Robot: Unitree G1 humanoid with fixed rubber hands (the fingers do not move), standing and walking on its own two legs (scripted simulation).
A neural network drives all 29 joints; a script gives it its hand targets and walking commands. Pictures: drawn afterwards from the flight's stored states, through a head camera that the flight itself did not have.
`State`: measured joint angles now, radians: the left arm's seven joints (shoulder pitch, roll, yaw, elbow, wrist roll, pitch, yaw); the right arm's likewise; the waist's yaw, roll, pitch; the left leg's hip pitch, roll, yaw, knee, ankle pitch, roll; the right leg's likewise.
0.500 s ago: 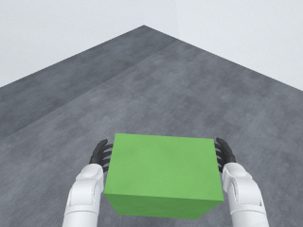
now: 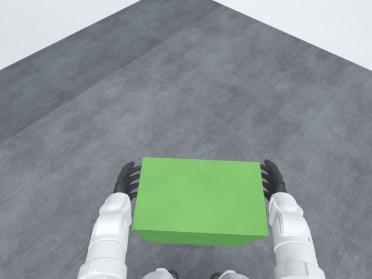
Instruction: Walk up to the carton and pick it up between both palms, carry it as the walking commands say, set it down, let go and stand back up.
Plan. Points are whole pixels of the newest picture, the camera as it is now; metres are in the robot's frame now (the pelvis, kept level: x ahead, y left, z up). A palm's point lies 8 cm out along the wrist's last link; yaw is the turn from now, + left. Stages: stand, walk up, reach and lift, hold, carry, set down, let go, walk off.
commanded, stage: set down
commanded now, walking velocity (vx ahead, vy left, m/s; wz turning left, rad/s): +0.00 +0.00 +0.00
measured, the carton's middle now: (197, 208) +0.29 +0.00 -0.13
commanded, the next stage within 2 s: none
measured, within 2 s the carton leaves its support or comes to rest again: neither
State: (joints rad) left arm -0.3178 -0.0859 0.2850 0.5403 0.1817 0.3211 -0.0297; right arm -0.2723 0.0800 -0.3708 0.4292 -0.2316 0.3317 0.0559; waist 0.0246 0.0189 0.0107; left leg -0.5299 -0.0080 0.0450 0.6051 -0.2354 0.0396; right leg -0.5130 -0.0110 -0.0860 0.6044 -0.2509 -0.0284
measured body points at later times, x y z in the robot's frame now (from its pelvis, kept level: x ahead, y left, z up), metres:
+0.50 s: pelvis -0.03 +0.00 -0.06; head +0.16 -0.01 +0.35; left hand +0.33 +0.16 -0.14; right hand +0.34 -0.19 -0.14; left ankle +0.04 +0.10 -0.72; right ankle +0.03 -0.10 -0.72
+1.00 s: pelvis -0.06 +0.00 -0.14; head +0.19 +0.00 +0.24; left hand +0.37 +0.16 -0.24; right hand +0.38 -0.19 -0.23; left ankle +0.04 +0.10 -0.72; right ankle +0.03 -0.10 -0.72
